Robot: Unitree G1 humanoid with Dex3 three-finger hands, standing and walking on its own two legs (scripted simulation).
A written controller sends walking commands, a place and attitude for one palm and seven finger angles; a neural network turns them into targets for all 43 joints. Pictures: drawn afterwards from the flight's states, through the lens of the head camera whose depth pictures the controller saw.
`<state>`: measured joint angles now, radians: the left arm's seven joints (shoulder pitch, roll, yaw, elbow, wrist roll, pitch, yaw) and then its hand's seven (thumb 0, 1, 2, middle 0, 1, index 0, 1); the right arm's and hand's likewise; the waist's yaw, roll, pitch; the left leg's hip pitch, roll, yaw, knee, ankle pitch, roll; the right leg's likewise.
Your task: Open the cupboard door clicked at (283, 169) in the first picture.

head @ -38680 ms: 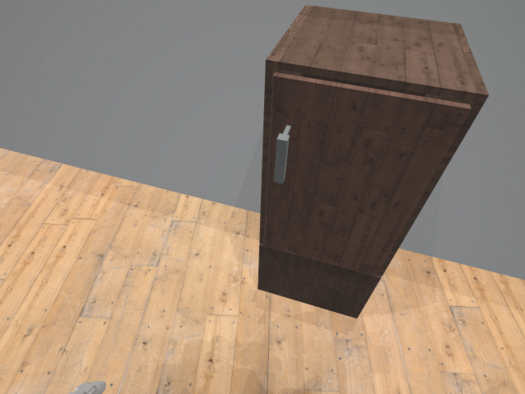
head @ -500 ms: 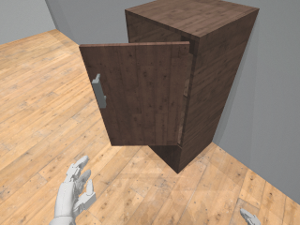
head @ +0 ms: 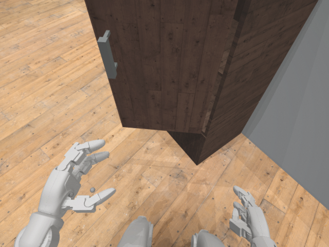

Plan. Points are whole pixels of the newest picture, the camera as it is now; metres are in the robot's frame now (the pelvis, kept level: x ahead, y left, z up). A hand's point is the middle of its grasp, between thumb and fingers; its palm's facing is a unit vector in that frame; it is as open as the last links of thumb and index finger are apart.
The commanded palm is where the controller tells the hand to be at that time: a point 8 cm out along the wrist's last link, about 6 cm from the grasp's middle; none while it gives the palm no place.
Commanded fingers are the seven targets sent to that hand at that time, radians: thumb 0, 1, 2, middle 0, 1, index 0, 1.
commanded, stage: raise the hand with hooked fingers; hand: left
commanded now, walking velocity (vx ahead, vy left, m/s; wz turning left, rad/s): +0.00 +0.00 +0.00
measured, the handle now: (109, 55) +0.60 +0.22 +0.11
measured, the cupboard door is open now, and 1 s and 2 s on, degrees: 48 48 48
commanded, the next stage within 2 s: move the hooked fingers beside the handle in 1.36 s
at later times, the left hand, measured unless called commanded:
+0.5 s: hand (58, 155) +0.27 +0.24 +0.11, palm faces +0.03 -1.00 -0.07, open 13.4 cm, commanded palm +0.25 +0.30 +0.10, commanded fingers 0.00 -0.50 0.30 -0.30 -1.20 -0.30 -1.20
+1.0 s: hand (43, 128) +0.32 +0.29 +0.12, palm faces -0.02 -1.00 -0.04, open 14.0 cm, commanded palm +0.29 +0.33 +0.13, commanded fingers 0.00 -0.50 0.30 -0.30 -1.20 -0.30 -1.20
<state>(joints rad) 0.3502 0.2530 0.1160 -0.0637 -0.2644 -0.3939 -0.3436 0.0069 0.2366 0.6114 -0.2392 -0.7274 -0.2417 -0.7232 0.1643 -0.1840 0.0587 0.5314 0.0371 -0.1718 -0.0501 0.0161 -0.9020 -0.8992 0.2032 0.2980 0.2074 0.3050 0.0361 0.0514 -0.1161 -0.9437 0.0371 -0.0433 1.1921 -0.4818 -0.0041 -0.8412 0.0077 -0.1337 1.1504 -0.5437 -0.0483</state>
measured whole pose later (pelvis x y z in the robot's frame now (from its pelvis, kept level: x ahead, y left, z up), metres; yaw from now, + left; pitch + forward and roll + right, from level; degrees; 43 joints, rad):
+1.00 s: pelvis +0.02 +0.02 +0.05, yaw -1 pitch +9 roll -2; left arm -0.05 0.46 0.42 0.43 -0.37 -0.22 -0.52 -0.01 -0.50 0.30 -0.29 -1.20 -0.30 -1.20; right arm 0.30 -0.29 0.04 0.56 0.06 -0.18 -0.09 0.02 -0.90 -0.90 0.20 0.30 0.21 0.30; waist -0.01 0.02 -0.08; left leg -0.66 0.03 0.01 0.89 -0.39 0.03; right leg -0.58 0.01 -0.08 0.83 -0.42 -0.01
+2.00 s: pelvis +0.02 +0.01 +0.05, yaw -2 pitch +12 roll -2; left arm -0.37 0.52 0.47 0.76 -0.29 -0.29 -0.51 -0.01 -0.50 0.30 -0.30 -1.20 -0.30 -1.20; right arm 0.33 -0.29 0.04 0.58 0.05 -0.10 -0.08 0.01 -0.90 -0.90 0.20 0.30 0.21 0.30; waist -0.05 0.01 -0.08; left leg -0.75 0.04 0.02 0.92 -0.40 0.02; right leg -0.67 0.02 -0.07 0.88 -0.43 -0.02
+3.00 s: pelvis +0.02 +0.03 +0.03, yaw -4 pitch +21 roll -4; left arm -0.89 0.73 0.51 1.20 -0.13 -0.35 -0.46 -0.01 -0.50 0.30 -0.30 -1.20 -0.30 -1.20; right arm 0.42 -0.29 0.05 0.62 0.01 0.05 -0.05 0.01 -0.90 -0.90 0.20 0.30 0.21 0.30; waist -0.17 0.00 -0.08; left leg -0.97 0.06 0.02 1.03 -0.43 0.04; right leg -0.87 0.03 -0.06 0.94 -0.43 0.00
